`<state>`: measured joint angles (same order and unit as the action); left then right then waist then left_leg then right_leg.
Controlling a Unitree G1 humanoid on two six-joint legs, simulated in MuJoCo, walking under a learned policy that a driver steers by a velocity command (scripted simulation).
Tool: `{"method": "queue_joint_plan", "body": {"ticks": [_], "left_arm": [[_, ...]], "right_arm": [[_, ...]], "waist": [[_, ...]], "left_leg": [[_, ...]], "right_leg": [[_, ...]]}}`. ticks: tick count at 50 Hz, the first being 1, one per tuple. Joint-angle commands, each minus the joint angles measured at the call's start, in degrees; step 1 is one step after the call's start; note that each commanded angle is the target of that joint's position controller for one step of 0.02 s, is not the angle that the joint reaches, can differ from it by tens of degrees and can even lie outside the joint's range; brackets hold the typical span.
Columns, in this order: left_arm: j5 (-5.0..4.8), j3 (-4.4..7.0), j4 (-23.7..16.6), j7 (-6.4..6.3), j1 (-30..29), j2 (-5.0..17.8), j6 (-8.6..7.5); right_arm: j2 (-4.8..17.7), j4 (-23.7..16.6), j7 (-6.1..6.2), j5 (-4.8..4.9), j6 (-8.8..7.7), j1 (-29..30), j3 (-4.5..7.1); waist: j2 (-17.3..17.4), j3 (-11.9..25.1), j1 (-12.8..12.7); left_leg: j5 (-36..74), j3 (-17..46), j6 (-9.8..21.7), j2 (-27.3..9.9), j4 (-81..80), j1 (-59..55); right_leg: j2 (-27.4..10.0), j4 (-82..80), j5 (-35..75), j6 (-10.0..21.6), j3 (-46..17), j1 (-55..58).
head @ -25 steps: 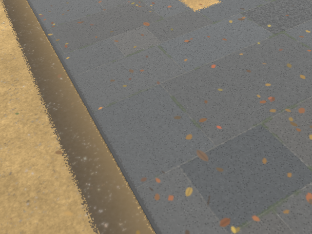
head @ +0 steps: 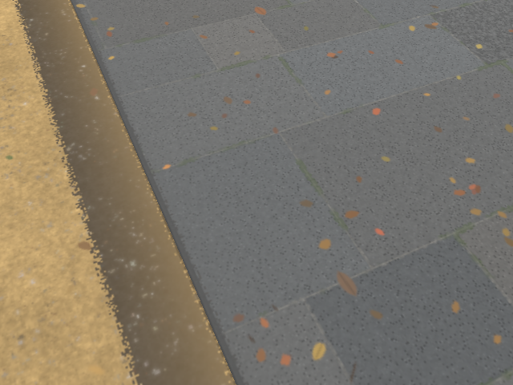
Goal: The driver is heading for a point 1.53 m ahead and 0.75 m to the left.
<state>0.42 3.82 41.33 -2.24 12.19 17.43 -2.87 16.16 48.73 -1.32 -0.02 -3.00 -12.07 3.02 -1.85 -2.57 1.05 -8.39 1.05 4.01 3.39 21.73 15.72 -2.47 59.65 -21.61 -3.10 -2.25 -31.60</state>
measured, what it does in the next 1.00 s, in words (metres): steps on the spot, turning left: right foot, then left foot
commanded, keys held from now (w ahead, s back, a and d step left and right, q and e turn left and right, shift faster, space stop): q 0.88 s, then no key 0.12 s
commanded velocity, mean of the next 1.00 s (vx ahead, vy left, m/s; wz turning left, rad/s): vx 0.04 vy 0.00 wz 0.53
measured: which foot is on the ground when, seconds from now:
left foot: down 0.00-0.26, up 0.28-0.64, down 0.66-1.00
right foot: up 0.00-0.24, down 0.26-0.66, up 0.68-1.00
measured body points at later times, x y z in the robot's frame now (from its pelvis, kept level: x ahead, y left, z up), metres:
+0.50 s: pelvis +0.09 -0.03 +0.00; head +0.14 -0.03 +0.44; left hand +0.16 +0.28 -0.09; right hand +0.31 -0.28 -0.12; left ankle +0.04 +0.10 -0.68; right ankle +0.16 -0.14 -0.74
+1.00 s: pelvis +0.09 +0.02 +0.00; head +0.10 +0.06 +0.45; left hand +0.07 +0.35 -0.11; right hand +0.37 -0.14 -0.08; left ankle +0.05 +0.10 -0.74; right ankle +0.19 -0.11 -0.69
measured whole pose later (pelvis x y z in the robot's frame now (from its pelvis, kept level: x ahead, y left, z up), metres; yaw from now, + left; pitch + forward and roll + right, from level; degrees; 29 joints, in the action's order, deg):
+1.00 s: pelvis +0.09 +0.02 +0.00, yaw +34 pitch +2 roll -2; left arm -0.1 5.1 41.1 -1.8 6.6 18.1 0.5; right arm 17.3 37.2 1.6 0.1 2.0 -10.3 3.6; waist -1.3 -2.6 0.6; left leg -11.9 7.1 3.5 3.9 26.0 15.4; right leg -0.1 49.8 -19.4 -5.2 -3.4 -27.2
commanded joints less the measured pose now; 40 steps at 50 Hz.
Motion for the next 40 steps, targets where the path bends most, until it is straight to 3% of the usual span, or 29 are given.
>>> {"method": "queue_joint_plan", "body": {"ticks": [1, 4, 9, 11, 12, 13, 14, 15, 16, 17, 18, 19, 21, 23, 26, 29, 32, 33, 34, 35, 36, 37, 38, 39, 40], "left_arm": [[0.24, 1.23, -3.06, -0.89, 3.72, 3.75, 0.59], [0.05, 1.00, -4.12, -0.69, -0.80, 3.31, 0.99], [-0.61, 1.28, -5.62, 0.31, -5.95, 4.40, 0.44], [-0.76, 1.82, -5.18, 0.70, -4.02, 5.33, -0.32], [-0.66, 2.07, -4.60, 0.77, -2.01, 5.70, -0.81], [0.13, 2.70, -4.70, 0.38, -0.40, 8.42, -1.04], [1.06, 3.25, -5.96, -0.39, -0.74, 11.87, -0.40], [2.23, 3.09, -5.13, 0.17, 0.85, 10.66, 0.38], [1.60, 2.32, -6.10, 0.51, -0.33, 7.73, 0.43], [1.18, 1.80, -6.26, 0.53, -2.27, 5.72, 0.52], [0.75, 1.50, -6.63, 0.50, -4.39, 5.06, 0.79], [0.46, 1.53, -6.39, 0.38, -5.66, 5.44, 1.07], [0.94, 1.74, -5.86, 0.01, -5.65, 6.07, 1.57], [0.99, 2.09, -5.48, -0.41, -4.81, 6.68, 1.90], [0.57, 2.78, -5.33, -0.36, -5.59, 8.28, 2.24], [-0.20, 3.24, -4.79, 0.23, -5.84, 9.45, 2.41], [-1.75, 3.36, -3.94, 0.51, -6.90, 9.50, 2.55], [-1.70, 2.98, -2.49, 0.68, -4.02, 7.67, 2.61], [0.23, 2.06, -2.68, 1.02, -2.17, 4.34, 2.77], [1.36, 1.58, -6.60, 0.44, -7.03, 3.74, 2.73], [0.61, 2.31, -6.82, -0.03, -10.17, 6.22, 2.71], [-0.30, 2.71, -6.50, -0.22, -9.80, 6.92, 2.83], [-0.13, 3.08, -5.07, -0.66, -8.09, 7.10, 2.98], [0.27, 3.34, -4.58, -0.98, -7.41, 7.68, 3.15], [0.34, 3.37, -4.41, -0.85, -6.82, 7.34, 3.05]], "right_arm": [[11.23, -4.19, 1.26, 0.52, -0.07, 2.31, 2.97], [11.50, -4.24, 2.10, 1.33, 1.28, 1.41, 3.27], [11.66, -4.78, 2.74, 1.52, 3.49, 0.70, 3.54], [11.03, -5.88, 2.92, 1.77, 4.01, 2.72, 3.35], [10.23, -6.63, 3.09, 1.94, 4.16, 4.06, 3.05], [7.73, -7.39, 3.20, 1.32, 4.08, 2.78, 2.24], [3.97, -7.70, 3.06, -0.16, 3.78, -1.71, 1.26], [6.85, -8.33, 2.97, 0.55, 3.45, -4.19, 1.92], [11.19, -6.73, 3.04, 0.85, 3.66, -5.34, 3.29], [12.28, -6.25, 3.11, 1.35, 4.35, -3.82, 4.05], [11.32, -5.88, 3.34, 1.62, 5.39, -3.55, 4.14], [10.36, -6.52, 3.36, 1.46, 6.05, -2.67, 3.98], [7.63, -8.13, 2.99, 1.71, 6.55, -1.13, 3.30], [6.56, -10.07, 2.68, 1.60, 6.54, 1.07, 2.90], [5.94, -12.06, 1.77, 1.20, 6.50, 2.77, 2.47], [7.01, -13.14, 0.83, 1.17, 6.87, 2.67, 2.90], [7.02, -12.47, 0.04, 1.08, 7.15, -1.14, 3.55], [8.31, -11.75, 0.39, 0.85, 7.08, -3.39, 4.18], [14.22, -12.44, 1.40, 0.80, 6.75, -4.67, 5.69], [18.68, -14.46, 1.35, -0.94, 5.74, -3.35, 6.09], [15.78, -14.55, 0.92, -2.01, 4.35, -3.78, 5.36], [14.12, -14.24, 1.02, -1.59, 3.42, -1.63, 4.69], [12.66, -14.43, 1.41, -0.39, 3.19, 1.26, 4.42], [11.10, -14.71, 1.82, 0.63, 3.35, 3.13, 3.79], [10.54, -14.95, 2.25, 0.69, 3.57, 3.39, 3.41]], "waist": [[7.02, 7.66, -2.55], [7.57, 7.92, -1.20], [8.90, 6.62, 0.29], [9.66, 6.52, -1.46], [9.55, 6.58, -3.06], [6.14, 9.21, -2.52], [-7.55, 11.94, 0.60], [-15.47, 13.90, 0.74], [-9.21, 12.32, 0.22], [-5.90, 10.24, 0.18], [-4.57, 8.89, 0.63], [-5.17, 7.45, 0.59], [-7.16, 6.22, 0.07], [-8.34, 7.13, -1.14], [-8.26, 8.83, -1.85], [-8.78, 8.59, -1.93], [-7.50, 7.90, 0.71], [-4.08, 7.61, 0.97], [10.97, 6.55, -0.40], [20.52, 5.88, 0.73], [13.65, 8.11, 3.37], [11.86, 6.47, 1.44], [9.12, 5.72, -0.11], [9.48, 5.49, -0.78], [10.09, 6.20, -1.25]], "left_leg": [[34.81, 11.89, 11.20, -14.70, -4.68, -4.80], [27.38, 12.28, 9.05, -13.03, -3.89, -4.00], [17.05, 18.15, 7.61, -12.25, -0.48, -4.84], [14.42, 21.47, 6.03, -11.01, 2.62, -5.62], [12.52, 21.62, 4.17, -9.06, 5.18, -4.68], [4.91, 19.94, 1.38, -6.45, 10.78, -0.86], [-20.33, 11.88, -2.04, 0.49, 23.47, 7.89], [-33.92, 6.57, -4.60, 3.15, 34.76, 16.77], [-30.72, 7.69, -6.35, 0.00, 43.25, 17.89], [-26.45, 6.93, -7.66, -1.22, 46.73, 19.15], [-23.58, 6.08, -8.90, -2.23, 47.60, 18.92], [-20.55, 5.09, -9.83, -2.98, 47.63, 18.66], [-17.19, 2.01, -10.62, -3.13, 43.91, 16.50], [-16.11, 0.97, -10.73, -4.12, 38.84, 16.04], [-14.28, -0.59, -9.48, -5.62, 30.26, 10.80], [-12.98, -2.95, -7.59, -5.30, 23.26, 6.36], [-4.51, -5.65, -3.77, -3.43, 9.41, -1.80], [0.81, -3.62, -1.76, -2.87, 4.11, -7.78], [17.06, 13.34, 2.90, -14.27, -1.16, -15.36], [26.21, 30.00, 14.90, -26.03, -2.23, -13.50], [21.12, 28.37, 16.68, -24.80, -3.48, -11.71], [17.20, 23.45, 13.55, -21.35, -3.30, -10.39], [13.49, 20.21, 10.31, -18.23, -2.80, -10.05], [14.37, 18.77, 8.83, -17.03, -2.50, -9.65], [17.15, 17.72, 8.66, -15.79, -2.30, -8.41]], "right_leg": [[0.16, -6.39, 5.02, -1.06, -1.31, 0.71], [1.47, -14.07, 11.36, -1.66, -2.02, 2.69], [3.97, -24.11, 9.77, -1.62, -2.97, 6.43], [4.55, -31.54, 11.05, -0.49, -2.94, 10.69], [3.76, -38.44, 17.65, 0.65, -2.51, 15.37], [-3.57, -39.62, 25.60, 3.45, -6.93, 23.45], [-16.22, -36.71, 47.24, 9.70, -17.77, 32.31], [-23.44, -37.91, 50.41, 18.48, -29.36, 34.02], [-21.46, -38.25, 46.20, 18.91, -26.05, 32.31], [-17.52, -37.47, 42.62, 16.42, -18.84, 30.40], [-14.49, -37.87, 38.41, 14.67, -13.78, 28.02], [-13.48, -38.71, 36.21, 14.53, -11.19, 25.45], [-11.27, -40.59, 34.00, 14.81, -6.22, 22.69], [-12.61, -41.07, 33.72, 15.91, -4.84, 24.63], [-14.18, -40.97, 32.59, 16.15, -2.35, 24.42], [-15.42, -40.20, 29.65, 15.54, -0.96, 23.85], [-14.72, -34.85, 23.36, 11.47, 1.94, 20.99], [-12.53, -29.53, 17.18, 7.62, 4.96, 16.57], [-6.11, -14.26, 0.61, 1.39, 11.37, 4.15], [1.94, -1.00, -17.82, -1.51, 6.74, -7.94], [1.13, 6.25, -17.19, -0.84, -0.12, -7.92], [0.37, 7.57, -12.14, 0.18, -1.54, -7.95], [-0.24, 6.26, -7.32, 0.28, -1.97, -8.00], [-0.38, 5.27, -4.27, -0.09, -2.21, -7.61], [0.44, 6.32, -1.95, -0.58, -1.88, -5.31]]}}
Next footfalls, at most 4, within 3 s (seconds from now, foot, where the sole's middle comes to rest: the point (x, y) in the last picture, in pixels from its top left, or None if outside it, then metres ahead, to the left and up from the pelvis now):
0.26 right None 0.20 -0.13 -0.78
0.66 left None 0.09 0.12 -0.78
1.16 right None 0.21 -0.07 -0.78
1.50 left None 0.15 0.21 -0.78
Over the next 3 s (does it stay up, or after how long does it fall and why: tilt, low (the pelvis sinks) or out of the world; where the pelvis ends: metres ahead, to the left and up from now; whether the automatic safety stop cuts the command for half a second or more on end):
stays up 0.57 0.38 -0.02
